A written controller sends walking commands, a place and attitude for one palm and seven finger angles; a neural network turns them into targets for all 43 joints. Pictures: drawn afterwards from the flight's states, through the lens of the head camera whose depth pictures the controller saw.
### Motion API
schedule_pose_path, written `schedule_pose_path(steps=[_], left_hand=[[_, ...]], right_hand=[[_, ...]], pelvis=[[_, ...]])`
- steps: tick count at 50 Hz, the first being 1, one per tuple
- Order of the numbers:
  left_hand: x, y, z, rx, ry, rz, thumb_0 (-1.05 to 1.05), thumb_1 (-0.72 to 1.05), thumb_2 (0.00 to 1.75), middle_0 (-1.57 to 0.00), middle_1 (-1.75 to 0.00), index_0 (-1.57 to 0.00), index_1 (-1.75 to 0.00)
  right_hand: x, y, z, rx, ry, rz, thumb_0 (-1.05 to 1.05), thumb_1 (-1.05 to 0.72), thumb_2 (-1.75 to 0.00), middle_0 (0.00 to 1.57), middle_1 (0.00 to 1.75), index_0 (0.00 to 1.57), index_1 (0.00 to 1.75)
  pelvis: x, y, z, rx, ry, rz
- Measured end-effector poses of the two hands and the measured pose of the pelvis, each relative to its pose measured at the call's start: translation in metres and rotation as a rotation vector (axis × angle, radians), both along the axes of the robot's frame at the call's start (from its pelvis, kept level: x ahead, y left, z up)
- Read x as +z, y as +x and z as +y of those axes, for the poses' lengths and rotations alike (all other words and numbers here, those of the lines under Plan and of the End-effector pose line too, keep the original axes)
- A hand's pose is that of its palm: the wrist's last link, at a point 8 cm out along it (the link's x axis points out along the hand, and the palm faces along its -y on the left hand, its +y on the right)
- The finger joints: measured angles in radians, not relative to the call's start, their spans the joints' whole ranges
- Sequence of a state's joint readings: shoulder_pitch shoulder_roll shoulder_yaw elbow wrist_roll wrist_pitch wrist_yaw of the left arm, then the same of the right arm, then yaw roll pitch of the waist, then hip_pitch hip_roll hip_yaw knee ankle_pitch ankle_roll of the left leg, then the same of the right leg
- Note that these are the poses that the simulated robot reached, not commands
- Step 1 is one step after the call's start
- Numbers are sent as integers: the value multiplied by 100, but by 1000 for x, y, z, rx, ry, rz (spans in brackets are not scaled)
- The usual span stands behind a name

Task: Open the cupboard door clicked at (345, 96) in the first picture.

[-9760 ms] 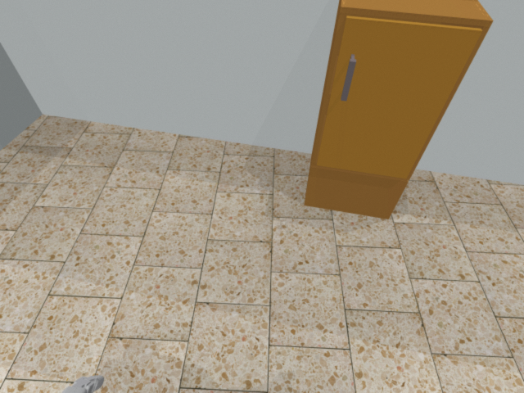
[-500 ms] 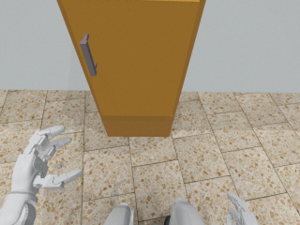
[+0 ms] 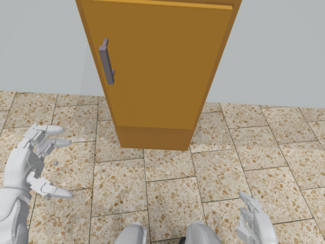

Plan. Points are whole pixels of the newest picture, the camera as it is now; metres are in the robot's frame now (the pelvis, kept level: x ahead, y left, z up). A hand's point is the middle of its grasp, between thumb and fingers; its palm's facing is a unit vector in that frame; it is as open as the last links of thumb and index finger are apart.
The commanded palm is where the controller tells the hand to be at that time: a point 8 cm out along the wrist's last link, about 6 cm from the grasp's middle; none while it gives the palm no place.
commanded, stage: raise the hand with hooked fingers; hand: left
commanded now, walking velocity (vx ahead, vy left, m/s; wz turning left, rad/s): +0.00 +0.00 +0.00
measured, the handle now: (108, 62) +0.61 +0.22 +0.04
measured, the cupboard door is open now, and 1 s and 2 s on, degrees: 0 0 0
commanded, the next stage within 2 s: move the hooked fingers beside the handle in 0.68 s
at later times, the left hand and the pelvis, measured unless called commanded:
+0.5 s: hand (57, 150) +0.30 +0.26 +0.05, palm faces +0.05 -1.00 -0.05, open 14.0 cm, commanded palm +0.27 +0.31 +0.05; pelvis +0.00 -0.01 +0.01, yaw -1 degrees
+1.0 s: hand (62, 141) +0.32 +0.26 +0.05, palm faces +0.05 -1.00 -0.04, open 14.0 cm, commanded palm +0.30 +0.31 +0.05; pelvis +0.00 -0.01 +0.00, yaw +0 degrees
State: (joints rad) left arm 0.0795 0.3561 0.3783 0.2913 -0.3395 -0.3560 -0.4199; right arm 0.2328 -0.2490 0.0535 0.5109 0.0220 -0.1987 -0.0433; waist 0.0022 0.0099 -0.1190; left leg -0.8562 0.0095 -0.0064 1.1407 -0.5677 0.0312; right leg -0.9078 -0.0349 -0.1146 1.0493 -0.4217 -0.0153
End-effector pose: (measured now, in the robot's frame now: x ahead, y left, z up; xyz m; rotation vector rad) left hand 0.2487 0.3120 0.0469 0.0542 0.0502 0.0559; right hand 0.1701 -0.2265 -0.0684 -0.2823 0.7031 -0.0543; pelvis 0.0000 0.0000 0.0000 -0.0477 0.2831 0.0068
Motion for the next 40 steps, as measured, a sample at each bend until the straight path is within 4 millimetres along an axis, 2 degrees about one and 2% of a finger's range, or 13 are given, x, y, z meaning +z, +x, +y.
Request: schedule_pose_path(steps=[10, 15, 25, 40], left_hand=[[4, 24, 11, -8, -5, -3, -1, -50, 30, -30, -120, -31, -120], [9, 30, 10, -20, -5, -12, -1, -50, 30, -30, -120, -30, -120], [7, 28, 4, -8, -9, -15, -1, -50, 30, -30, -120, -31, -120], [10, 20, 0, -4, 1, -19, -1, -50, 30, -30, -120, -31, -120]], right_hand=[[-5, -18, -18, -43, -32, 76, 1, -90, -90, 21, 30, 21, 30], [-2, -28, -29, -70, -45, 98, 1, -90, -90, 21, 30, 21, 30], [0, -35, -35, -87, -46, 105, 1, -90, -90, 20, 30, 20, 30], [-3, -25, -26, -62, -16, 76, 1, -90, -90, 21, 30, 21, 30]], pelvis=[[2, 4, -3, -7, 0, 8], [5, 5, -4, -13, 4, 10], [6, 4, -7, -17, 11, 4], [6, 0, -10, -12, 14, -6]])
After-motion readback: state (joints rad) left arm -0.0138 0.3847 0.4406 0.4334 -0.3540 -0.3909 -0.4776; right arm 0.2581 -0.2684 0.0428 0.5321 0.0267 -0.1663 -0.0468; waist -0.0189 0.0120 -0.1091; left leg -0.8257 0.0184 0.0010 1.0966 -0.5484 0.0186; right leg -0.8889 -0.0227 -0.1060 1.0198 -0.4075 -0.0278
